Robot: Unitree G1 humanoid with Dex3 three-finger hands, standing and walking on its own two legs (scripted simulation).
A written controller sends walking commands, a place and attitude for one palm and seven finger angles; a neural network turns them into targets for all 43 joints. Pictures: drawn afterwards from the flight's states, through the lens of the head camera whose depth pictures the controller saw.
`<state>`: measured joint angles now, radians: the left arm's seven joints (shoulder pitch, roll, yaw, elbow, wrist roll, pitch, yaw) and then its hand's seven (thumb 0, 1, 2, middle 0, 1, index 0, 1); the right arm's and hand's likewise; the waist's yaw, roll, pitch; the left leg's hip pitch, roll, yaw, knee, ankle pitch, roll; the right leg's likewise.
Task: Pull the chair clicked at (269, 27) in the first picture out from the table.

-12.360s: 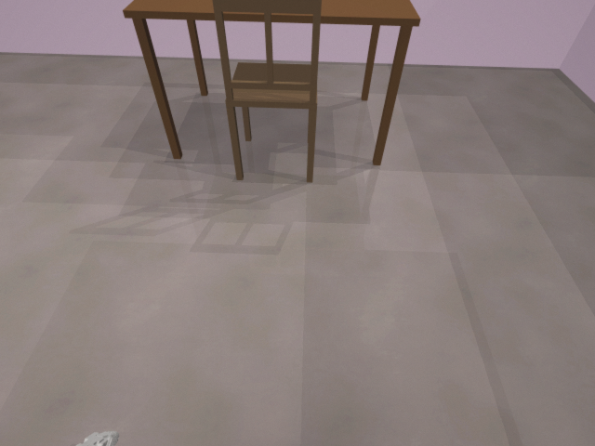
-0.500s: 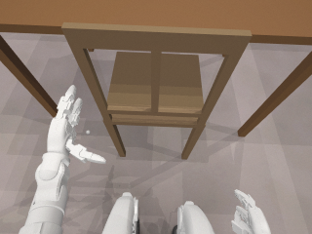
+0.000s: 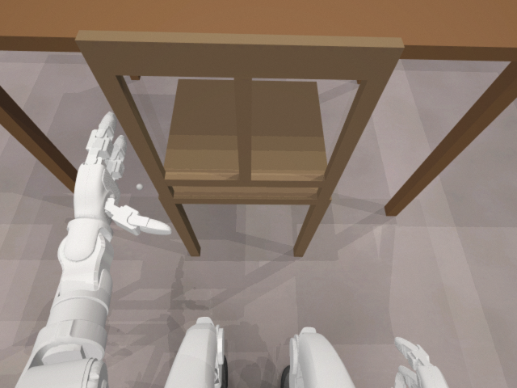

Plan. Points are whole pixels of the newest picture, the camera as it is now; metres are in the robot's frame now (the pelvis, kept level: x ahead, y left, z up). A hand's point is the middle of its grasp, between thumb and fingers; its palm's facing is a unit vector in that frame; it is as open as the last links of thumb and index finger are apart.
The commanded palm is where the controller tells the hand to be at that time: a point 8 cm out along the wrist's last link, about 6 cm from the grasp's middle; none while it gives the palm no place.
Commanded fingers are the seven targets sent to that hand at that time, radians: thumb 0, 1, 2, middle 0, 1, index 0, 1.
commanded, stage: push the fingers through the gap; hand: left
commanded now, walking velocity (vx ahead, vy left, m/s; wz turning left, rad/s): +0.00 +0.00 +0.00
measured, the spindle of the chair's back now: (244, 136) +0.51 +0.04 +0.02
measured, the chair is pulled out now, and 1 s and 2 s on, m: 0.00 0.00 0.00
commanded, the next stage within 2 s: hook a spindle and tug to test in 1.04 s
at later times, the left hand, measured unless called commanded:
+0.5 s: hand (140, 160) +0.45 +0.20 +0.04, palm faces +0.04 -1.00 -0.05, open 16.9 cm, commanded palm +0.43 +0.24 +0.03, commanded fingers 0.00 -0.50 0.30 -0.06 -0.08 -0.06 -0.08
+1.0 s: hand (144, 152) +0.47 +0.20 +0.03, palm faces +0.05 -1.00 -0.05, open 16.9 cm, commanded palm +0.44 +0.24 +0.03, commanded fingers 0.00 -0.50 0.30 -0.06 -0.08 -0.06 -0.08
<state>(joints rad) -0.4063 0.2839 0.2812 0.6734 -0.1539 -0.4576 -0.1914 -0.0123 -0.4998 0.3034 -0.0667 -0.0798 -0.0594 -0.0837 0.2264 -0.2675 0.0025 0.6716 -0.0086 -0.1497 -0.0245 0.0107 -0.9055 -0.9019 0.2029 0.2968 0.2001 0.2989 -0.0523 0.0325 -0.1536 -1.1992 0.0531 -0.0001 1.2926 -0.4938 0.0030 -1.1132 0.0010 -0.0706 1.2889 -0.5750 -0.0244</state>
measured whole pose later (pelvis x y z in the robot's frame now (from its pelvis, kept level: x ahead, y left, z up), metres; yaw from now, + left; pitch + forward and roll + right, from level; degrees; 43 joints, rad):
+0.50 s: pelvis +0.00 +0.01 +0.00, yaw -1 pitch +25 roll -3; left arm -0.62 0.35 0.34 0.88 -0.13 -0.48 -0.21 -0.01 -0.50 0.30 -0.07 -0.08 -0.06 -0.08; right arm 0.25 -0.27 0.00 0.69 -0.02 -0.13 -0.01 0.01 -0.91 -0.90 0.20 0.30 0.20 0.30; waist -0.08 0.04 -0.15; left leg -1.25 0.06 0.00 1.31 -0.50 0.01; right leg -1.16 0.01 -0.07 1.30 -0.57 -0.02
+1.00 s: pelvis +0.00 +0.01 -0.01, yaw -1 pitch +26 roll -3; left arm -0.69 0.38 0.38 0.98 -0.09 -0.49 -0.19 -0.01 -0.50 0.30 -0.07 -0.08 -0.06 -0.08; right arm 0.28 -0.27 0.01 0.69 -0.03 -0.08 0.01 0.01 -0.91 -0.90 0.20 0.30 0.20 0.30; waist -0.11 0.04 -0.15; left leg -1.28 0.06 0.00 1.32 -0.49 0.02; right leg -1.18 0.01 -0.06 1.29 -0.56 -0.01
